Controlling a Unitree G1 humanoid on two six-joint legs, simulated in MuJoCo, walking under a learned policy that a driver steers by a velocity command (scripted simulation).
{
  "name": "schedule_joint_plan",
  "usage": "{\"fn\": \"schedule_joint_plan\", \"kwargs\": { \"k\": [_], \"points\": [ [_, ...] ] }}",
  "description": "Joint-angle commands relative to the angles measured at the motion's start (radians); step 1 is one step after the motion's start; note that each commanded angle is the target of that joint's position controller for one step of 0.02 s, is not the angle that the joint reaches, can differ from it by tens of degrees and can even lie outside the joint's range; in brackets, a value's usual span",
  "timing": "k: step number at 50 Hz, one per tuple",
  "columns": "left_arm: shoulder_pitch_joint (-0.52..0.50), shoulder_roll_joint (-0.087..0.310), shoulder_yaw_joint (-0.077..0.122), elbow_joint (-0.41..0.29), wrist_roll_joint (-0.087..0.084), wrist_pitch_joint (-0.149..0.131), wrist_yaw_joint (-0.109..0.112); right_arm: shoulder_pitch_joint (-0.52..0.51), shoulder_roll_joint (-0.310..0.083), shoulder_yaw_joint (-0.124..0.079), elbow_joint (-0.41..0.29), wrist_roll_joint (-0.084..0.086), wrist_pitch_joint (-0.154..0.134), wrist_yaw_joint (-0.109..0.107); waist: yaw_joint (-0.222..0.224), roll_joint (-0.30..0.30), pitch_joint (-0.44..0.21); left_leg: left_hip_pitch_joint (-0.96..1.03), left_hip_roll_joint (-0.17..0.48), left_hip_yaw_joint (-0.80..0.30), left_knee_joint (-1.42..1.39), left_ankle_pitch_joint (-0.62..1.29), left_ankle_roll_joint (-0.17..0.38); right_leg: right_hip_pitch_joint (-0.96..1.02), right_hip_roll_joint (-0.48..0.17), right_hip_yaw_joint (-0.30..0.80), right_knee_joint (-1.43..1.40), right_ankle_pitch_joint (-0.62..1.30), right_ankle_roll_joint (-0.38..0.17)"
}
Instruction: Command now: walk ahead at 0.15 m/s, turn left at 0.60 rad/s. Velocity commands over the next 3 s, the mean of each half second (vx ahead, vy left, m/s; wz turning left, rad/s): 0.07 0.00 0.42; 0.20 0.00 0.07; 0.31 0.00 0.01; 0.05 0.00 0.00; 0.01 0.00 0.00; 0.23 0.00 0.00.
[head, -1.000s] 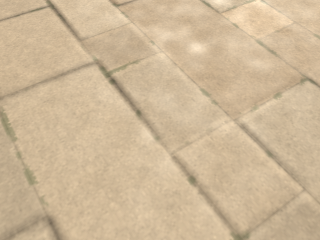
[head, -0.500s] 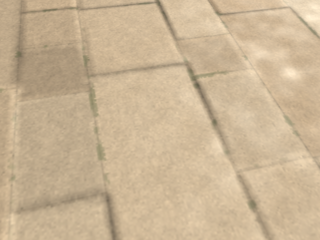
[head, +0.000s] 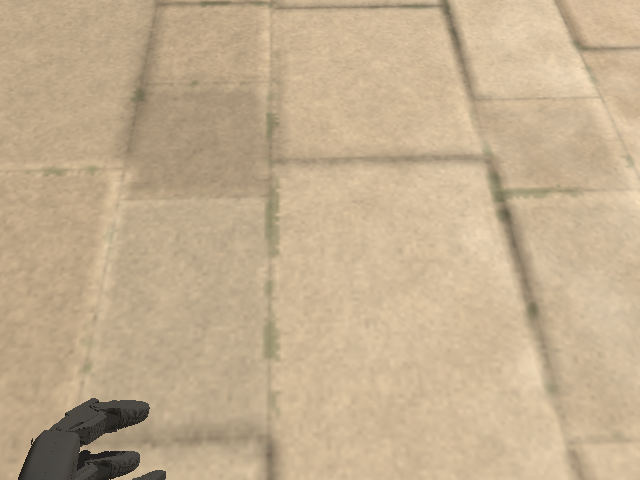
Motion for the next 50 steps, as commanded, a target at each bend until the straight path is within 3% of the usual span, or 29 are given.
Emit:
{"fn": "schedule_joint_plan", "kwargs": {
  "k": [1, 2, 3, 6, 9, 14, 16, 17, 18, 19, 20, 21, 22, 24, 26, 28, 31, 33, 34, 35, 36, 37, 38, 40, 42, 45, 46, 48, 50],
  "points": [
    [0.147, 0.097, 0.031, -0.044, -0.014, 0.032, 0.023, 0.034, -0.181, -0.04, -0.083, 0.012, 0.005, -0.003, 0.107, -0.125, -0.276, -0.429, 0.082, 0.08, 0.357, 0.032, -0.069, 0.605, -0.39, 0.358, -0.135, 0.397, -0.234],
    [0.113, 0.083, 0.024, -0.04, -0.015, 0.043, 0.028, -0.001, -0.171, -0.042, -0.09, 0.004, 0.018, -0.008, 0.094, -0.103, -0.207, -0.412, 0.109, 0.1, 0.329, 0.069, -0.078, 0.491, -0.344, 0.283, -0.155, 0.373, -0.219],
    [0.089, 0.092, 0.024, -0.032, -0.006, 0.047, 0.032, -0.003, -0.147, -0.041, -0.097, 0.004, 0.032, -0.01, 0.07, -0.121, -0.162, -0.353, 0.129, 0.114, 0.286, 0.093, -0.078, 0.378, -0.313, 0.218, -0.192, 0.342, -0.21],
    [0.07, 0.127, 0.038, 0.0, 0.0, 0.039, 0.036, -0.026, -0.061, -0.016, -0.12, -0.004, 0.045, -0.011, 0.06, -0.154, -0.124, -0.286, 0.145, 0.171, 0.111, 0.122, -0.07, 0.274, -0.314, 0.119, -0.261, 0.382, -0.232],
    [0.053, 0.162, 0.049, 0.011, -0.012, 0.05, 0.042, -0.077, -0.066, -0.011, -0.146, -0.012, 0.046, 0.002, 0.069, -0.132, -0.171, -0.24, 0.176, 0.178, -0.026, 0.241, -0.052, 0.3, -0.355, 0.079, -0.28, 0.351, -0.246],
    [0.054, 0.194, 0.05, 0.038, -0.035, 0.074, 0.028, -0.143, -0.077, -0.009, -0.169, -0.015, 0.052, 0.026, 0.082, -0.131, -0.14, -0.118, 0.146, 0.213, -0.248, 0.301, -0.009, 0.271, -0.34, 0.03, -0.268, 0.144, -0.21],
    [0.054, 0.196, 0.045, 0.054, -0.05, 0.083, 0.023, -0.132, -0.074, -0.011, -0.163, -0.02, 0.048, 0.032, 0.061, -0.117, -0.133, -0.035, 0.117, 0.244, -0.418, 0.367, 0.02, 0.271, -0.325, 0.019, -0.207, 0.06, -0.169],
    [0.072, 0.17, 0.035, 0.067, -0.053, 0.085, 0.021, -0.117, -0.086, -0.017, -0.153, -0.023, 0.045, 0.031, 0.055, -0.104, -0.131, 0.045, 0.096, 0.251, -0.509, 0.416, 0.042, 0.238, -0.299, 0.002, -0.154, 0.005, -0.128],
    [0.125, 0.124, 0.017, 0.091, -0.04, 0.084, 0.015, -0.11, -0.117, -0.025, -0.156, -0.025, 0.044, 0.025, 0.059, -0.039, -0.132, 0.138, 0.138, 0.18, -0.601, 0.546, 0.071, 0.178, -0.253, -0.044, -0.071, -0.086, -0.053],
    [0.17, 0.051, -0.012, 0.077, 0.013, 0.079, 0.003, -0.118, -0.2, -0.034, -0.184, -0.033, 0.045, 0.008, 0.11, 0.228, -0.174, 0.251, 0.385, -0.117, -0.633, 0.876, 0.149, 0.038, -0.14, -0.145, 0.189, -0.396, 0.052],
    [0.113, 0.098, 0.003, 0.058, -0.005, 0.087, 0.017, -0.148, -0.189, -0.024, -0.198, -0.062, 0.029, 0.014, 0.066, 0.251, -0.157, 0.103, 0.472, -0.213, -0.674, 0.785, 0.312, -0.022, -0.082, -0.05, 0.342, -0.55, 0.087],
    [0.099, 0.158, 0.022, 0.065, -0.026, 0.097, 0.026, -0.167, -0.155, -0.016, -0.188, -0.062, 0.012, 0.024, 0.06, 0.173, -0.13, 0.069, 0.419, -0.152, -0.681, 0.739, 0.318, -0.026, -0.096, -0.002, 0.441, -0.518, 0.093],
    [0.12, 0.157, 0.028, 0.076, -0.032, 0.104, 0.029, -0.197, -0.129, -0.008, -0.171, -0.054, -0.003, 0.029, 0.08, 0.157, -0.121, 0.061, 0.369, -0.082, -0.674, 0.721, 0.278, -0.028, -0.102, 0.017, 0.465, -0.464, 0.093],
    [0.154, 0.15, 0.033, 0.108, -0.022, 0.115, 0.04, -0.254, -0.112, -0.001, -0.159, -0.041, -0.014, 0.029, 0.1, 0.127, -0.123, 0.046, 0.326, -0.01, -0.658, 0.786, 0.238, 0.005, -0.107, 0.031, 0.478, -0.378, 0.107],
    [0.177, 0.12, 0.025, 0.119, -0.027, 0.115, 0.038, -0.273, -0.077, 0.011, -0.145, -0.043, -0.015, 0.026, 0.117, 0.122, -0.146, 0.036, 0.295, 0.045, -0.639, 0.871, 0.233, 0.071, -0.101, 0.024, 0.43, -0.333, 0.118],
    [0.155, 0.09, 0.011, 0.116, -0.029, 0.115, 0.037, -0.276, -0.067, 0.012, -0.129, -0.041, -0.012, 0.027, 0.099, 0.122, -0.151, 0.057, 0.281, 0.057, -0.621, 0.853, 0.232, 0.114, -0.098, 0.014, 0.298, -0.323, 0.118],
    [0.14, 0.087, 0.003, 0.112, -0.031, 0.117, 0.035, -0.263, -0.068, 0.011, -0.096, -0.038, -0.004, 0.029, 0.079, 0.125, -0.157, 0.073, 0.299, 0.009, -0.611, 0.793, 0.248, 0.178, -0.089, 0.006, 0.132, -0.296, 0.107],
    [0.203, 0.073, -0.004, 0.139, -0.023, 0.112, 0.028, -0.27, -0.054, 0.018, -0.07, -0.022, 0.001, 0.03, 0.115, 0.109, -0.161, 0.008, 0.255, 0.013, -0.639, 0.403, 0.204, 0.316, -0.06, -0.038, -0.09, -0.121, 0.075],
    [0.227, 0.098, 0.0, 0.153, -0.015, 0.11, 0.027, -0.24, -0.064, 0.014, -0.055, -0.022, 0.0, 0.029, 0.107, 0.092, -0.149, -0.056, 0.22, 0.016, -0.646, 0.195, 0.168, 0.376, -0.056, -0.036, -0.076, -0.114, 0.051],
    [0.25, 0.136, 0.006, 0.151, -0.016, 0.106, 0.031, -0.241, -0.064, 0.015, -0.05, -0.029, -0.001, 0.029, 0.102, 0.046, -0.109, -0.129, 0.181, 0.03, -0.6, 0.037, 0.138, 0.381, -0.109, 0.029, -0.072, -0.217, 0.005],
    [0.263, 0.201, 0.025, 0.167, -0.027, 0.102, 0.033, -0.253, -0.034, 0.02, -0.072, -0.037, -0.006, 0.028, 0.092, -0.095, -0.051, -0.205, 0.09, 0.149, -0.531, -0.019, 0.09, 0.305, -0.158, 0.101, -0.124, -0.487, -0.067],
    [0.288, 0.201, 0.028, 0.163, -0.029, 0.092, 0.032, -0.301, -0.037, 0.02, -0.08, -0.033, -0.018, 0.026, 0.136, -0.177, -0.002, -0.231, 0.038, 0.23, -0.373, 0.051, 0.05, 0.256, -0.234, 0.259, -0.269, -0.68, -0.137],
    [0.288, 0.209, 0.029, 0.166, -0.02, 0.079, 0.035, -0.326, -0.037, 0.013, -0.093, -0.011, -0.032, 0.025, 0.139, -0.258, 0.052, -0.288, 0.026, 0.276, -0.258, 0.141, 0.04, 0.261, -0.34, 0.424, -0.381, -0.733, -0.188],
    [0.316, 0.189, 0.027, 0.174, -0.021, 0.052, 0.048, -0.355, -0.062, -0.003, -0.106, 0.003, -0.053, 0.027, 0.16, -0.249, 0.097, -0.451, 0.093, 0.194, -0.081, 0.076, 0.053, 0.345, -0.413, 0.521, -0.413, -0.6, -0.234],
    [0.339, 0.168, 0.024, 0.177, -0.042, 0.034, 0.051, -0.346, -0.032, 0.001, -0.1, 0.004, -0.073, 0.04, 0.158, -0.163, 0.061, -0.539, 0.136, 0.18, -0.103, 0.121, 0.064, 0.484, -0.382, 0.442, -0.389, -0.461, -0.209],
    [0.323, 0.176, 0.029, 0.172, -0.047, 0.039, 0.047, -0.368, 0.016, 0.016, -0.09, -0.004, -0.092, 0.064, 0.161, -0.162, 0.01, -0.328, 0.11, 0.259, -0.32, 0.242, 0.046, 0.429, -0.272, 0.233, -0.367, -0.245, -0.155],
    [0.32, 0.185, 0.032, 0.168, -0.048, 0.043, 0.042, -0.35, 0.016, 0.016, -0.082, -0.003, -0.09, 0.07, 0.153, -0.174, -0.004, -0.237, 0.091, 0.282, -0.372, 0.278, 0.038, 0.383, -0.255, 0.193, -0.36, -0.21, -0.153],
    [0.312, 0.201, 0.037, 0.164, -0.057, 0.051, 0.034, -0.279, -0.004, 0.006, -0.054, 0.002, -0.082, 0.074, 0.112, -0.16, -0.023, -0.056, 0.063, 0.316, -0.481, 0.414, 0.036, 0.288, -0.253, 0.158, -0.322, -0.194, -0.144],
    [0.312, 0.168, 0.024, 0.162, -0.049, 0.047, 0.028, -0.137, -0.048, -0.018, -0.005, 0.008, -0.068, 0.062, 0.041, -0.127, -0.066, 0.16, 0.048, 0.311, -0.519, 0.422, 0.057, 0.185, -0.234, 0.129, -0.207, -0.15, -0.105]
  ]
}}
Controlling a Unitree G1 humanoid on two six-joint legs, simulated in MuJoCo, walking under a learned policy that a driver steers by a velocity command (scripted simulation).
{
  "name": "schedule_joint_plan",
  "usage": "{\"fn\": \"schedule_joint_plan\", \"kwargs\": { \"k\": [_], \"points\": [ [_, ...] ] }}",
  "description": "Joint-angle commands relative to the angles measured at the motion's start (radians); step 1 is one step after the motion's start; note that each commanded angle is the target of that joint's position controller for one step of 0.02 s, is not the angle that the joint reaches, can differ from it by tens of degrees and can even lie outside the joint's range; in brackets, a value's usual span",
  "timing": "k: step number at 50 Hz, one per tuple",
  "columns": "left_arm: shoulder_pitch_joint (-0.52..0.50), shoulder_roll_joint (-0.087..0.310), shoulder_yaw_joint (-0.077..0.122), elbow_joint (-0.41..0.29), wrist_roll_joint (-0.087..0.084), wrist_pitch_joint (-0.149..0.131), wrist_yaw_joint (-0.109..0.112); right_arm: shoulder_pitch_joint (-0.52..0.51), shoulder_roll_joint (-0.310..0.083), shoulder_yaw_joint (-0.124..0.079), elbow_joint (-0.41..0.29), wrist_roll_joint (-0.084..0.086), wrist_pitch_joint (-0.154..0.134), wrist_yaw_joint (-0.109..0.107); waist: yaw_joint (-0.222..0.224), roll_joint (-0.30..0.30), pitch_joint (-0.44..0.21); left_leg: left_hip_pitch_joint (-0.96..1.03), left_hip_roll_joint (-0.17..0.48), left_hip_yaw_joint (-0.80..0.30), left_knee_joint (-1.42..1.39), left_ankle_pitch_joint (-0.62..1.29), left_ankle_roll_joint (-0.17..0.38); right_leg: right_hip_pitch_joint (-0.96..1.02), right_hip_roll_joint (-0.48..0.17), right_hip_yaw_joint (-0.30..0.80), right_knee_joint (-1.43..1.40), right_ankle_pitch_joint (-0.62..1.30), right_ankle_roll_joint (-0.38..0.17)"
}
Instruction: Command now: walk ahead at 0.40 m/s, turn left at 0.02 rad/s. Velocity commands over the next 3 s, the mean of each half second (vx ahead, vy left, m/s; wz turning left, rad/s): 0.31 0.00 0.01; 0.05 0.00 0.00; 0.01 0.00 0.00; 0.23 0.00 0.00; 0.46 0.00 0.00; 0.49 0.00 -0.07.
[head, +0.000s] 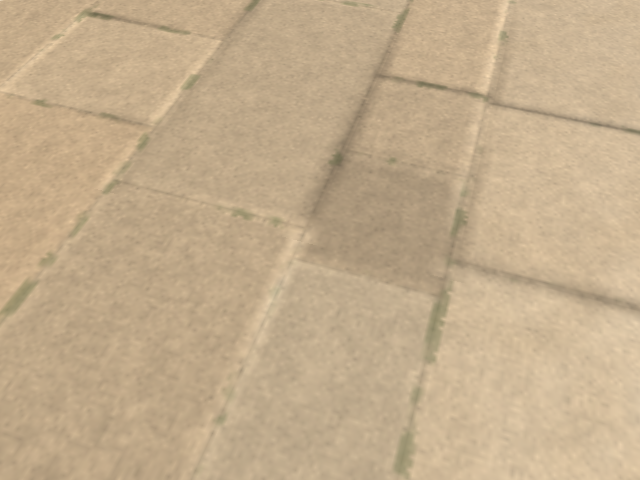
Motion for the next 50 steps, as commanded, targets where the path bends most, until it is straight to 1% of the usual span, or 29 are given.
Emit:
{"fn": "schedule_joint_plan", "kwargs": {
  "k": [1, 2, 3, 4, 5, 6, 7, 9, 12, 15, 17, 20, 22, 23, 24, 25, 26, 27, 28, 29, 32, 35, 37, 38, 39, 40, 42, 45, 50],
  "points": [
    [-0.104, 0.096, 0.011, -0.08, 0.012, -0.024, -0.009, 0.205, -0.124, -0.051, 0.006, 0.01, 0.0, -0.018, -0.172, -0.033, -0.067, 0.434, 0.024, -0.048, -0.086, 0.028, 0.043, -0.312, -0.08, 0.037, 0.136, 0.122, -0.117],
    [-0.111, 0.01, -0.017, -0.136, 0.026, -0.04, -0.008, 0.308, -0.25, -0.077, 0.01, -0.012, 0.003, -0.029, -0.188, 0.262, -0.142, 0.605, 0.284, -0.472, -0.212, -0.155, 0.171, -0.557, 0.037, -0.074, 0.524, -0.04, -0.034],
    [-0.145, 0.066, -0.003, -0.159, 0.002, -0.058, 0.001, 0.339, -0.241, -0.072, 0.018, -0.018, -0.01, -0.018, -0.201, 0.265, -0.147, 0.572, 0.378, -0.772, -0.342, -0.34, 0.275, -0.691, 0.073, 0.038, 0.747, -0.215, -0.031],
    [-0.151, 0.119, 0.014, -0.163, -0.022, -0.069, -0.004, 0.268, -0.184, -0.049, 0.011, -0.017, -0.023, -0.014, -0.16, 0.202, -0.039, 0.514, 0.372, -0.695, -0.349, -0.384, 0.264, -0.78, 0.007, 0.075, 0.831, -0.156, -0.059],
    [-0.16, 0.125, 0.015, -0.155, -0.025, -0.075, -0.009, 0.222, -0.137, -0.035, 0.002, -0.018, -0.032, -0.012, -0.138, 0.168, 0.012, 0.457, 0.321, -0.579, -0.354, -0.315, 0.238, -0.78, -0.029, 0.067, 0.83, -0.061, -0.08],
    [-0.167, 0.113, 0.015, -0.148, -0.009, -0.079, -0.012, 0.183, -0.118, -0.027, 0.0, -0.021, -0.035, -0.01, -0.118, 0.122, 0.038, 0.407, 0.281, -0.492, -0.367, -0.206, 0.22, -0.765, -0.051, 0.062, 0.793, 0.011, -0.084],
    [-0.171, 0.108, 0.019, -0.144, 0.004, -0.077, -0.015, 0.155, -0.105, -0.022, -0.002, -0.024, -0.036, -0.01, -0.098, 0.113, 0.051, 0.36, 0.249, -0.414, -0.381, -0.087, 0.201, -0.727, -0.073, 0.065, 0.745, 0.065, -0.081],
    [-0.168, 0.077, 0.013, -0.137, 0.01, -0.066, -0.028, 0.145, -0.102, -0.02, -0.001, -0.025, -0.037, -0.015, -0.078, 0.113, 0.046, 0.315, 0.215, -0.313, -0.409, 0.081, 0.194, -0.677, -0.078, 0.042, 0.688, 0.135, -0.061],
    [-0.237, 0.042, 0.001, -0.163, 0.028, -0.055, -0.029, 0.141, -0.117, -0.023, 0.015, -0.024, -0.03, -0.03, -0.071, 0.072, 0.062, 0.26, 0.176, -0.158, -0.388, 0.482, 0.188, -0.625, -0.044, -0.001, 0.491, 0.214, -0.011],
    [-0.343, 0.006, -0.015, -0.195, 0.03, -0.06, -0.039, 0.184, -0.141, -0.026, 0.045, -0.023, -0.015, -0.046, -0.108, 0.093, 0.037, 0.206, 0.133, -0.066, -0.357, 0.584, 0.155, -0.468, 0.019, -0.048, 0.256, 0.39, 0.0],
    [-0.368, 0.024, -0.01, -0.206, 0.025, -0.059, -0.046, 0.206, -0.15, -0.028, 0.066, -0.018, -0.009, -0.049, -0.109, 0.101, 0.019, 0.232, 0.158, -0.079, -0.332, 0.57, 0.146, -0.415, 0.037, -0.026, 0.19, 0.455, -0.016],
    [-0.326, 0.077, 0.009, -0.195, 0.035, -0.06, -0.049, 0.17, -0.155, -0.032, 0.081, -0.01, -0.001, -0.054, -0.061, 0.108, -0.012, 0.307, 0.191, -0.107, -0.237, 0.583, 0.116, -0.359, 0.044, 0.009, 0.137, 0.41, -0.065],
    [-0.184, 0.122, 0.032, -0.145, 0.048, -0.065, -0.039, 0.158, -0.138, -0.028, 0.085, -0.012, 0.008, -0.055, 0.012, 0.073, -0.097, 0.306, 0.122, -0.081, -0.023, 0.652, 0.069, -0.15, 0.07, -0.021, 0.057, 0.518, -0.105],
    [-0.112, 0.178, 0.041, -0.136, 0.06, -0.065, -0.03, 0.201, -0.099, -0.013, 0.073, -0.035, 0.009, -0.056, 0.016, -0.035, -0.214, 0.196, 0.052, -0.046, 0.189, 0.401, 0.019, 0.071, -0.065, 0.101, 0.116, 0.919, -0.149],
    [-0.12, 0.174, 0.026, -0.137, 0.075, -0.054, -0.024, 0.397, 0.009, 0.021, 0.1, -0.044, 0.012, -0.047, -0.079, -0.251, -0.365, -0.055, -0.06, -0.073, 0.52, -0.353, -0.051, 0.345, -0.319, 0.406, 0.14, 1.122, -0.354],
    [-0.12, 0.101, 0.013, -0.136, 0.046, -0.043, -0.032, 0.401, -0.066, 0.007, 0.133, -0.023, 0.02, -0.044, -0.044, -0.187, -0.423, -0.065, -0.06, -0.191, 0.619, -0.46, -0.069, 0.284, -0.316, 0.505, 0.06, 0.904, -0.394],
    [-0.199, 0.086, 0.008, -0.144, 0.026, -0.038, -0.036, 0.308, -0.129, -0.012, 0.115, 0.001, 0.033, -0.046, -0.043, -0.118, -0.277, -0.133, -0.02, -0.172, 0.66, -0.422, -0.076, 0.166, -0.276, 0.421, 0.006, 0.679, -0.354],
    [-0.258, 0.072, 0.004, -0.147, 0.027, -0.033, -0.035, 0.236, -0.125, -0.014, 0.102, 0.0, 0.048, -0.057, -0.053, -0.063, -0.191, -0.159, 0.012, -0.144, 0.638, -0.363, -0.079, 0.062, -0.237, 0.373, -0.036, 0.503, -0.312],
    [-0.305, 0.049, -0.005, -0.15, 0.034, -0.029, -0.032, 0.195, -0.121, -0.018, 0.096, -0.012, 0.065, -0.069, -0.065, -0.043, -0.126, -0.144, 0.037, -0.136, 0.585, -0.318, -0.085, -0.054, -0.21, 0.327, -0.075, 0.386, -0.286],
    [-0.339, 0.05, -0.006, -0.145, 0.046, -0.025, -0.029, 0.196, -0.107, -0.018, 0.095, -0.019, 0.082, -0.077, -0.092, -0.073, -0.095, -0.071, 0.06, -0.138, 0.505, -0.275, -0.088, -0.166, -0.18, 0.283, -0.114, 0.298, -0.262],
    [-0.365, 0.054, -0.001, -0.127, 0.061, -0.019, -0.019, 0.215, -0.054, -0.004, 0.117, -0.027, 0.093, -0.09, -0.107, -0.119, -0.092, 0.076, 0.048, -0.092, 0.28, -0.244, -0.089, -0.269, -0.124, 0.188, -0.144, 0.253, -0.247],
    [-0.364, 0.074, 0.005, -0.109, 0.044, -0.009, -0.006, 0.205, -0.053, -0.003, 0.139, -0.029, 0.091, -0.083, -0.108, -0.093, -0.115, 0.187, 0.038, -0.066, 0.1, -0.036, -0.069, -0.296, -0.119, 0.171, -0.151, 0.064, -0.234],
    [-0.363, 0.052, -0.005, -0.095, 0.036, 0.0, -0.002, 0.197, -0.048, -0.002, 0.151, -0.045, 0.091, -0.075, -0.119, -0.075, -0.083, 0.268, 0.028, -0.05, -0.005, 0.053, -0.043, -0.368, -0.086, 0.151, -0.154, -0.139, -0.177],
    [-0.339, 0.027, -0.014, -0.08, 0.04, 0.0, -0.004, 0.174, -0.057, -0.001, 0.139, -0.056, 0.089, -0.076, -0.114, -0.052, -0.048, 0.269, 0.06, -0.089, -0.064, 0.067, -0.022, -0.394, -0.06, 0.14, -0.145, -0.219, -0.128],
    [-0.315, 0.03, -0.013, -0.076, 0.046, 0.002, -0.006, 0.141, -0.112, -0.01, 0.126, -0.052, 0.087, -0.081, -0.077, 0.011, 0.006, 0.188, 0.103, -0.139, -0.119, -0.04, 0.006, -0.383, -0.012, 0.1, -0.116, -0.23, -0.084],
    [-0.313, 0.042, -0.006, -0.075, 0.044, 0.006, -0.004, 0.122, -0.131, -0.018, 0.143, -0.042, 0.081, -0.08, -0.055, 0.095, 0.039, 0.043, 0.082, -0.136, -0.14, -0.216, 0.023, -0.287, 0.032, 0.043, -0.072, -0.141, -0.059],
    [-0.305, 0.033, -0.008, -0.062, 0.044, 0.007, 0.004, 0.083, -0.067, -0.001, 0.15, -0.047, 0.056, -0.076, -0.045, 0.129, 0.035, -0.025, 0.075, -0.132, -0.188, -0.215, -0.005, -0.171, 0.035, 0.031, 0.001, 0.0, -0.062],
    [-0.274, 0.033, -0.008, -0.03, 0.043, 0.01, 0.009, 0.088, -0.052, 0.004, 0.168, -0.037, 0.031, -0.071, -0.046, 0.094, 0.011, 0.03, 0.064, -0.118, -0.161, -0.064, -0.025, -0.158, 0.033, 0.024, 0.025, 0.101, -0.082],
    [-0.282, 0.03, -0.009, 0.005, 0.034, 0.009, 0.006, 0.118, -0.064, 0.004, 0.206, -0.029, 0.028, -0.071, -0.066, 0.04, -0.033, 0.111, 0.052, -0.1, -0.115, 0.131, -0.017, -0.13, 0.033, 0.015, 0.057, 0.296, -0.08]
  ]
}}
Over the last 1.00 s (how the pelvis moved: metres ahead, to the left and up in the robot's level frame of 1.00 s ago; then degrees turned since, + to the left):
0.15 0.07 0.02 12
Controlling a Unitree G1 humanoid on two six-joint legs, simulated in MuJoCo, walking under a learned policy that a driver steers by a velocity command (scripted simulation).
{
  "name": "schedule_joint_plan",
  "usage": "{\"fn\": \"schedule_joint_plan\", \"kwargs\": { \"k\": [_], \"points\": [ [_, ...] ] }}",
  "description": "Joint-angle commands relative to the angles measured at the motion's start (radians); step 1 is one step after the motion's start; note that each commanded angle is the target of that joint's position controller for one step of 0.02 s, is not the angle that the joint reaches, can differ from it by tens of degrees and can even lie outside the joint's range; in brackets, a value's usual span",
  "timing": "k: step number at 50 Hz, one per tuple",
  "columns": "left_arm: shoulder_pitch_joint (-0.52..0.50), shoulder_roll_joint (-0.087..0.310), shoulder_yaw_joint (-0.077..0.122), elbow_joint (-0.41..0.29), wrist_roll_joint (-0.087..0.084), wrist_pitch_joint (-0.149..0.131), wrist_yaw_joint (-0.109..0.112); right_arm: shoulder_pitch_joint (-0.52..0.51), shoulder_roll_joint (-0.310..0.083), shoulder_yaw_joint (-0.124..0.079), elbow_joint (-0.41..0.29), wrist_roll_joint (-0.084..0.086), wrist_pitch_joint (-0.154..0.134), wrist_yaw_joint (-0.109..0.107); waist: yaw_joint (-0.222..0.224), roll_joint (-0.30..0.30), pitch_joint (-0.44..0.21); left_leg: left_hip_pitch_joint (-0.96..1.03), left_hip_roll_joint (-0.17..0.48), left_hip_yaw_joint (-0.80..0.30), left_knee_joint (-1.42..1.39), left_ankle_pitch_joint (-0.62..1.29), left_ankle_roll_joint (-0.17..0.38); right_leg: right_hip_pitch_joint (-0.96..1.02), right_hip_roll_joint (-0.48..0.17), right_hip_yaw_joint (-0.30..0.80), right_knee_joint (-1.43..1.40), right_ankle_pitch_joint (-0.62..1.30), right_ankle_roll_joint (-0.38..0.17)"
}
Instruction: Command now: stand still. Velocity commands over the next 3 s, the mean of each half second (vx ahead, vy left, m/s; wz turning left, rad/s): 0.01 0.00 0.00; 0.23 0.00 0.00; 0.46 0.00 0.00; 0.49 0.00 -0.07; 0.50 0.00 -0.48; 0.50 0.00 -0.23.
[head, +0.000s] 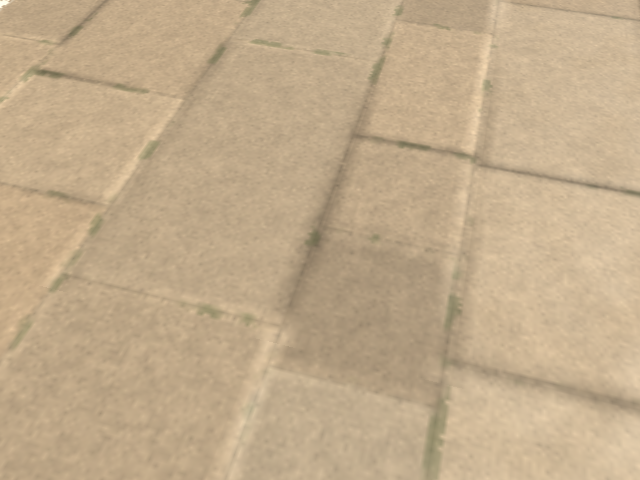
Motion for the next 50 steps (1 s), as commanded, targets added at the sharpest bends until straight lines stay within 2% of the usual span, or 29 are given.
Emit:
{"fn": "schedule_joint_plan", "kwargs": {
  "k": [1, 11, 29, 30, 32, 33, 35, 38, 41, 43, 44, 45, 46, 47, 48, 49, 50],
  "points": [
    [-0.026, 0.098, 0.02, -0.029, -0.006, -0.009, 0.003, 0.023, -0.127, -0.024, -0.019, 0.004, -0.011, -0.003, -0.006, 0.027, -0.056, -0.03, 0.037, -0.039, -0.096, 0.216, 0.029, 0.099, -0.048, 0.052, -0.042, 0.17, -0.029],
    [-0.028, 0.111, 0.024, 0.039, -0.012, 0.011, 0.019, 0.008, -0.112, -0.019, 0.04, 0.005, 0.004, -0.001, -0.005, 0.012, -0.05, 0.0, 0.02, -0.017, -0.107, 0.28, 0.03, 0.137, -0.052, 0.053, -0.03, 0.244, -0.026],
    [-0.026, 0.101, 0.026, 0.114, -0.012, 0.017, 0.027, 0.025, -0.091, -0.008, 0.118, 0.002, 0.011, -0.01, -0.003, 0.013, -0.008, -0.02, 0.005, 0.006, -0.143, 0.152, 0.024, 0.127, -0.048, 0.055, -0.062, 0.142, -0.02],
    [-0.008, 0.093, 0.024, 0.126, -0.013, 0.018, 0.028, 0.049, -0.082, -0.007, 0.131, 0.004, 0.012, -0.011, -0.005, 0.011, -0.028, -0.014, -0.006, 0.018, -0.146, 0.043, 0.028, 0.132, -0.036, 0.044, -0.064, 0.018, -0.022],
    [0.007, 0.112, 0.034, 0.133, -0.023, 0.02, 0.029, 0.046, -0.099, -0.013, 0.126, 0.014, 0.014, -0.015, -0.001, 0.017, 0.024, -0.076, -0.018, 0.017, -0.126, -0.249, 0.063, 0.064, -0.016, 0.038, -0.053, -0.358, -0.041],
    [0.005, 0.114, 0.035, 0.128, -0.023, 0.014, 0.029, 0.041, -0.101, -0.015, 0.115, 0.016, 0.01, -0.017, -0.002, 0.01, 0.068, -0.116, -0.01, 0.003, -0.122, -0.351, 0.08, 0.013, -0.027, 0.059, -0.062, -0.473, -0.054],
    [0.016, 0.109, 0.036, 0.12, -0.029, -0.012, 0.023, 0.058, -0.089, -0.013, 0.107, 0.023, -0.013, -0.015, -0.005, -0.005, 0.116, -0.164, 0.011, -0.03, -0.105, -0.393, 0.106, -0.025, -0.058, 0.113, -0.071, -0.529, -0.079],
    [0.079, 0.113, 0.042, 0.127, -0.04, -0.05, 0.009, 0.067, -0.07, -0.012, 0.098, 0.029, -0.049, 0.0, 0.01, -0.017, 0.101, -0.196, 0.019, -0.047, -0.049, -0.332, 0.124, 0.015, -0.109, 0.202, -0.079, -0.512, -0.121],
    [0.139, 0.145, 0.05, 0.131, -0.044, -0.069, -0.002, 0.052, -0.035, -0.005, 0.073, 0.031, -0.077, 0.016, 0.014, -0.104, 0.074, -0.221, -0.019, 0.013, 0.069, -0.185, 0.123, 0.08, -0.212, 0.393, -0.182, -0.516, -0.198],
    [0.122, 0.165, 0.053, 0.112, -0.043, -0.076, -0.004, 0.086, -0.026, -0.004, 0.074, 0.031, -0.088, 0.024, -0.018, -0.134, 0.061, -0.17, -0.029, 0.028, 0.08, -0.121, 0.142, 0.06, -0.26, 0.47, -0.191, -0.413, -0.23],
    [0.075, 0.159, 0.052, 0.09, -0.048, -0.081, -0.006, 0.136, -0.029, -0.005, 0.093, 0.029, -0.093, 0.028, -0.049, -0.111, 0.054, -0.109, -0.026, 0.022, 0.041, -0.073, 0.146, 0.033, -0.241, 0.421, -0.137, -0.268, -0.219],
    [0.002, 0.147, 0.05, 0.058, -0.052, -0.088, -0.01, 0.224, -0.043, -0.013, 0.129, 0.03, -0.098, 0.031, -0.095, -0.06, 0.035, 0.026, -0.018, -0.004, -0.024, 0.023, 0.148, -0.048, -0.191, 0.311, -0.029, -0.06, -0.182],
    [-0.098, 0.114, 0.042, 0.011, -0.049, -0.101, -0.018, 0.372, -0.1, -0.035, 0.188, 0.036, -0.097, 0.029, -0.154, 0.083, -0.008, 0.282, 0.05, -0.133, -0.107, 0.178, 0.17, -0.251, -0.081, 0.115, 0.207, 0.154, -0.108],
    [-0.143, 0.088, 0.036, -0.022, -0.034, -0.126, -0.029, 0.517, -0.198, -0.067, 0.23, 0.035, -0.087, 0.03, -0.195, 0.28, -0.04, 0.554, 0.202, -0.374, -0.168, 0.401, 0.227, -0.547, 0.033, -0.054, 0.528, 0.109, -0.028],
    [-0.138, 0.089, 0.038, -0.015, -0.028, -0.134, -0.034, 0.506, -0.145, -0.048, 0.214, 0.019, -0.082, 0.036, -0.177, 0.258, -0.009, 0.584, 0.324, -0.515, -0.184, 0.545, 0.281, -0.73, 0.024, -0.018, 0.68, -0.351, -0.023],
    [-0.161, 0.07, 0.032, -0.035, -0.05, -0.134, -0.04, 0.459, -0.102, -0.03, 0.201, 0.007, -0.08, 0.037, -0.138, 0.155, 0.055, 0.582, 0.344, -0.484, -0.169, 0.557, 0.294, -0.849, -0.035, 0.04, 0.819, -0.382, -0.038],
    [-0.179, 0.042, 0.021, -0.053, -0.066, -0.13, -0.044, 0.42, -0.09, -0.023, 0.185, 0.005, -0.076, 0.037, -0.121, 0.112, 0.074, 0.584, 0.342, -0.427, -0.195, 0.536, 0.294, -0.929, -0.062, 0.045, 0.888, -0.347, -0.044]
  ]
}}
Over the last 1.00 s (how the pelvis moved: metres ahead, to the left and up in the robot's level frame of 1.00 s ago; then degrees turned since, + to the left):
0.29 0.01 0.00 1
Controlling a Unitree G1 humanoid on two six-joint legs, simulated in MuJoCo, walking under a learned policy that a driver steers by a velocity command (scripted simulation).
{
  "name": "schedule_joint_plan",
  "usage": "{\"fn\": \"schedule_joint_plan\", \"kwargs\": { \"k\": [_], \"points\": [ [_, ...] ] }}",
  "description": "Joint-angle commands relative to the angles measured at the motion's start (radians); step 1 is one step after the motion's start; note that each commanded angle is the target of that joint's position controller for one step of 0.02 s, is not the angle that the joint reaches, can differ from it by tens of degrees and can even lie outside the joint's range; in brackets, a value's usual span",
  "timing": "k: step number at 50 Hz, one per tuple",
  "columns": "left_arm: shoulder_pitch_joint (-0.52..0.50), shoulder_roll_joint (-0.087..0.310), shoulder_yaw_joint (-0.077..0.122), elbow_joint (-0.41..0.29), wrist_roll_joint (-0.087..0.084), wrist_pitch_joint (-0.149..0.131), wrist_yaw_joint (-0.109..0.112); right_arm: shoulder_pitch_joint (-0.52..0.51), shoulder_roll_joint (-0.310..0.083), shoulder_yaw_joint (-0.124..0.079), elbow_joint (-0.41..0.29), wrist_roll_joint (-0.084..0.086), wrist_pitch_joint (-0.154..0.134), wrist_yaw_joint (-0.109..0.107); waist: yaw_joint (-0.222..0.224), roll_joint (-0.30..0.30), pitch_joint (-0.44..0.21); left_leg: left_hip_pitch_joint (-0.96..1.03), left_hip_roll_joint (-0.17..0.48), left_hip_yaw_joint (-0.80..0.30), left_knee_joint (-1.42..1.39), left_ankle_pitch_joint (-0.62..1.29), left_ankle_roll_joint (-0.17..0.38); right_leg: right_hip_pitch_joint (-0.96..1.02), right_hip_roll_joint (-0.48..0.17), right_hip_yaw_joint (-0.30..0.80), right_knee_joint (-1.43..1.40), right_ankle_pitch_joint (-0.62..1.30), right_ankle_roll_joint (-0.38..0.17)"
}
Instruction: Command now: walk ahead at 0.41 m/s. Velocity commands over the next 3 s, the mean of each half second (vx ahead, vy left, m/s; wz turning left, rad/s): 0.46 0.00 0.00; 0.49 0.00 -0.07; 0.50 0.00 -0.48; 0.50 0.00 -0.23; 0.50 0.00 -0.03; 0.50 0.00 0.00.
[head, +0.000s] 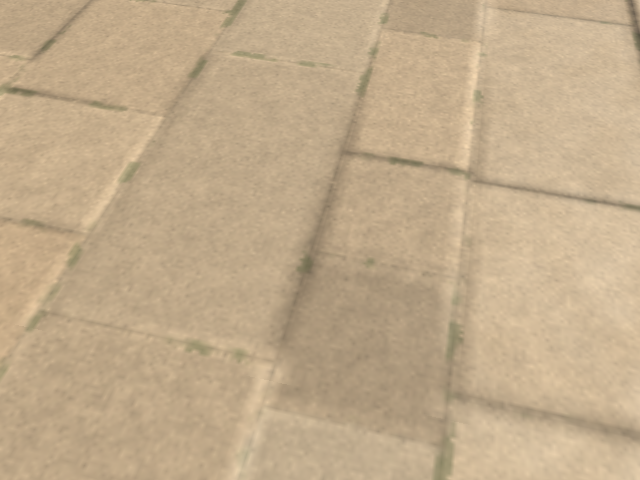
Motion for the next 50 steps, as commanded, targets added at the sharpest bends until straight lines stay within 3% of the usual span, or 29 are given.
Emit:
{"fn": "schedule_joint_plan", "kwargs": {
  "k": [1, 3, 5, 7, 10, 11, 12, 13, 14, 15, 16, 17, 18, 19, 21, 23, 25, 28, 32, 36, 39, 40, 41, 42, 43, 44, 45, 47, 50],
  "points": [
    [-0.281, 0.021, -0.01, -0.184, -0.017, -0.038, -0.014, 0.213, -0.108, -0.004, 0.038, -0.007, 0.019, 0.002, -0.06, 0.077, 0.156, 0.414, 0.376, -0.375, -0.217, 0.659, 0.219, -0.757, -0.079, 0.019, 0.257, -0.02, -0.016],
    [-0.286, 0.018, -0.015, -0.212, 0.0, -0.032, -0.018, 0.1, -0.065, 0.018, -0.004, -0.009, 0.028, -0.009, -0.006, 0.089, 0.186, 0.181, 0.277, -0.22, -0.332, 0.605, 0.152, -0.55, -0.096, -0.025, 0.05, 0.133, 0.001],
    [-0.319, -0.008, -0.03, -0.234, 0.017, -0.021, -0.029, 0.022, -0.1, 0.015, -0.047, -0.012, 0.025, -0.026, 0.007, 0.101, 0.179, -0.1, 0.168, -0.071, -0.417, 0.525, 0.12, -0.181, -0.052, -0.077, -0.24, 0.394, 0.028],
    [-0.36, 0.019, -0.022, -0.264, 0.013, -0.006, -0.023, 0.078, -0.181, -0.007, -0.035, -0.001, 0.007, -0.034, 0.007, 0.14, 0.169, -0.126, 0.192, -0.068, -0.494, 0.539, 0.131, -0.002, -0.008, -0.088, -0.374, 0.492, 0.025],
    [-0.343, 0.089, 0.004, -0.286, 0.005, 0.003, -0.014, 0.114, -0.191, -0.022, -0.013, 0.011, 0.008, -0.033, 0.049, 0.157, 0.122, 0.1, 0.238, -0.049, -0.365, 0.887, 0.096, 0.034, 0.03, -0.078, -0.51, 0.463, -0.026],
    [-0.277, 0.114, 0.02, -0.271, 0.002, 0.005, -0.012, 0.112, -0.198, -0.028, -0.012, 0.002, 0.019, -0.033, 0.087, 0.182, 0.062, 0.153, 0.251, -0.04, -0.259, 1.061, 0.081, 0.11, 0.051, -0.085, -0.509, 0.437, -0.044],
    [-0.129, 0.148, 0.042, -0.226, -0.004, 0.01, -0.008, 0.098, -0.194, -0.03, -0.017, -0.011, 0.035, -0.032, 0.159, 0.195, -0.029, 0.16, 0.239, -0.017, -0.079, 1.204, 0.062, 0.264, 0.074, -0.094, -0.501, 0.411, -0.072],
    [0.02, 0.179, 0.06, -0.18, -0.008, 0.02, -0.003, 0.083, -0.188, -0.027, -0.032, -0.018, 0.042, -0.029, 0.224, 0.183, -0.107, 0.042, 0.21, -0.008, 0.135, 1.151, 0.038, 0.487, 0.036, -0.058, -0.505, 0.416, -0.097],
    [0.166, 0.245, 0.075, -0.146, 0.015, 0.027, 0.005, 0.134, -0.103, -0.006, -0.058, -0.033, 0.04, -0.02, 0.21, -0.017, -0.249, -0.267, 0.106, 0.01, 0.494, 0.711, 0.012, 0.818, -0.189, 0.26, -0.501, 0.298, -0.175],
    [0.196, 0.246, 0.064, -0.126, 0.034, 0.021, -0.011, 0.242, 0.033, 0.029, -0.046, -0.011, 0.014, -0.007, 0.141, -0.276, -0.416, -0.47, -0.061, -0.115, 0.805, -0.099, -0.009, 0.937, -0.391, 0.766, -0.728, 0.067, -0.315],
    [0.123, 0.171, 0.043, -0.126, 0.026, 0.011, -0.015, 0.132, -0.079, 0.0, -0.069, 0.02, -0.011, 0.0, 0.146, -0.197, -0.263, -0.563, -0.009, -0.164, 0.926, -0.083, 0.015, 0.802, -0.342, 0.786, -0.839, -0.013, -0.265],
    [0.02, 0.134, 0.032, -0.14, 0.019, 0.001, -0.016, 0.02, -0.133, -0.015, -0.109, 0.041, -0.022, 0.001, 0.117, -0.118, -0.092, -0.61, 0.044, -0.116, 0.923, 0.01, 0.033, 0.613, -0.322, 0.606, -0.857, 0.035, -0.226],
    [-0.067, 0.118, 0.025, -0.155, 0.026, -0.011, -0.019, -0.036, -0.139, -0.018, -0.124, 0.034, -0.026, -0.009, 0.079, -0.001, -0.033, -0.554, 0.102, -0.101, 0.866, 0.11, 0.044, 0.44, -0.289, 0.484, -0.882, 0.133, -0.202],
    [-0.109, 0.097, 0.019, -0.156, 0.041, -0.02, -0.025, -0.046, -0.135, -0.028, -0.126, 0.021, -0.017, -0.018, 0.042, 0.009, 0.0, -0.495, 0.139, -0.09, 0.819, 0.161, 0.047, 0.315, -0.253, 0.381, -0.903, 0.225, -0.186],
    [-0.117, 0.068, 0.008, -0.137, 0.048, -0.024, -0.027, 0.003, -0.098, -0.03, -0.127, 0.017, 0.012, -0.024, -0.01, -0.046, 0.004, -0.419, 0.172, -0.093, 0.751, 0.185, 0.049, 0.213, -0.211, 0.283, -0.958, 0.232, -0.187],
    [-0.079, 0.088, 0.009, -0.113, 0.039, -0.026, -0.016, -0.032, -0.098, -0.035, -0.148, 0.01, 0.028, -0.029, -0.016, -0.051, 0.048, -0.455, 0.188, -0.074, 0.672, 0.2, 0.03, 0.163, -0.201, 0.231, -1.004, 0.222, -0.2],
    [-0.034, 0.128, 0.017, -0.101, 0.041, -0.025, 0.004, -0.13, -0.117, -0.041, -0.187, -0.002, 0.031, -0.033, 0.0, -0.028, 0.08, -0.555, 0.203, -0.067, 0.57, 0.292, -0.002, 0.18, -0.211, 0.219, -1.032, 0.227, -0.213],
    [0.034, 0.145, 0.02, -0.092, 0.038, -0.016, 0.024, -0.239, -0.118, -0.043, -0.222, -0.008, 0.025, -0.025, 0.032, -0.01, 0.081, -0.635, 0.196, -0.056, 0.388, 0.46, -0.027, 0.262, -0.203, 0.176, -1.029, 0.306, -0.195],
    [0.119, 0.155, 0.02, -0.075, 0.024, -0.005, 0.033, -0.384, -0.092, -0.029, -0.259, 0.002, 0.013, -0.006, 0.087, -0.014, 0.088, -0.588, 0.145, -0.003, 0.159, 0.58, -0.037, 0.329, -0.178, 0.098, -1.012, 0.367, -0.16],
    [0.191, 0.164, 0.026, -0.049, 0.019, 0.017, 0.033, -0.484, -0.095, -0.018, -0.301, 0.014, 0.005, 0.021, 0.118, -0.019, 0.109, -0.6, 0.12, 0.004, 0.044, 0.509, -0.026, 0.47, -0.224, 0.095, -0.943, 0.401, -0.155],
    [0.182, 0.183, 0.036, -0.049, 0.017, 0.032, 0.034, -0.448, -0.133, -0.027, -0.311, 0.017, -0.005, 0.035, 0.076, -0.053, 0.083, -0.516, 0.092, 0.015, -0.008, 0.392, 0.015, 0.544, -0.263, 0.109, -0.856, 0.537, -0.131],
    [0.156, 0.189, 0.038, -0.056, 0.017, 0.037, 0.034, -0.375, -0.16, -0.04, -0.295, 0.016, -0.008, 0.035, 0.028, -0.067, 0.039, -0.403, 0.061, 0.041, -0.028, 0.368, 0.036, 0.544, -0.247, 0.089, -0.767, 0.708, -0.115],
    [0.144, 0.168, 0.03, -0.064, 0.023, 0.042, 0.033, -0.214, -0.208, -0.066, -0.245, 0.014, -0.009, 0.03, -0.048, -0.055, -0.061, -0.187, 0.035, 0.059, -0.038, 0.374, 0.068, 0.502, -0.193, 0.044, -0.578, 0.839, -0.088],
    [0.15, 0.121, 0.009, -0.093, 0.039, 0.039, 0.032, -0.013, -0.29, -0.09, -0.205, -0.003, -0.01, 0.02, -0.114, 0.035, -0.225, 0.149, 0.206, -0.131, 0.001, 0.387, 0.139, 0.291, -0.132, 0.004, -0.264, 0.651, -0.052],
    [0.27, -0.02, -0.031, -0.101, 0.034, 0.015, 0.021, 0.062, -0.368, -0.108, -0.175, -0.008, -0.003, 0.023, -0.055, 0.315, -0.358, 0.501, 0.442, -0.608, -0.108, 0.214, 0.296, -0.128, 0.063, -0.011, 0.09, 0.013, 0.015],
    [0.212, 0.092, -0.006, -0.087, 0.004, -0.008, 0.02, 0.06, -0.253, -0.078, -0.185, -0.007, -0.005, 0.022, -0.095, 0.223, -0.352, 0.48, 0.437, -0.69, -0.188, 0.123, 0.275, -0.236, 0.031, 0.146, 0.219, -0.097, 0.0],
    [0.114, 0.156, 0.014, -0.119, -0.021, -0.02, 0.021, -0.031, -0.207, -0.062, -0.202, -0.009, -0.009, 0.017, -0.084, 0.177, -0.201, 0.351, 0.406, -0.517, -0.198, 0.183, 0.219, -0.296, -0.019, 0.144, 0.241, -0.014, -0.018],
    [0.046, 0.14, 0.022, -0.126, -0.005, -0.012, 0.034, -0.168, -0.146, -0.043, -0.221, -0.014, -0.013, 0.018, -0.025, 0.084, -0.064, 0.093, 0.332, -0.287, -0.265, 0.329, 0.172, -0.221, -0.103, 0.115, 0.137, 0.139, -0.011],
    [0.095, 0.074, 0.026, -0.114, -0.003, 0.032, 0.03, -0.193, -0.12, -0.038, -0.202, -0.026, -0.021, 0.019, 0.033, 0.104, -0.005, -0.051, 0.28, -0.12, -0.346, 0.414, 0.154, -0.122, -0.134, 0.117, 0.064, 0.216, -0.004]
  ]
}}
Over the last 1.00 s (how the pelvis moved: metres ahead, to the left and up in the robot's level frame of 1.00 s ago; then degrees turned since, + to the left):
0.10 0.03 -0.01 0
